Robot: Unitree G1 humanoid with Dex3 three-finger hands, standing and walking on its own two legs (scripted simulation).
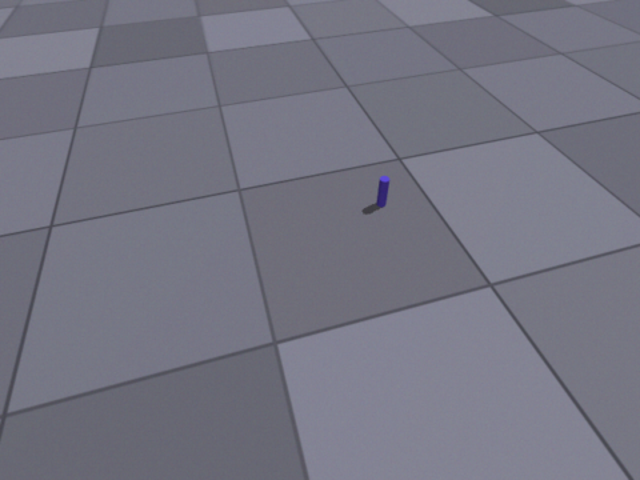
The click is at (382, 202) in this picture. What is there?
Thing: slim round
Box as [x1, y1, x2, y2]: [377, 176, 389, 206]
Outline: 387,176 380,177 377,197 377,205 379,206 385,205 389,180
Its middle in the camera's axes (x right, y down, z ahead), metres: +0.29 -0.22 +1.78
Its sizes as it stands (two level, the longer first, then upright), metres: 0.044 0.044 0.153
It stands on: the floor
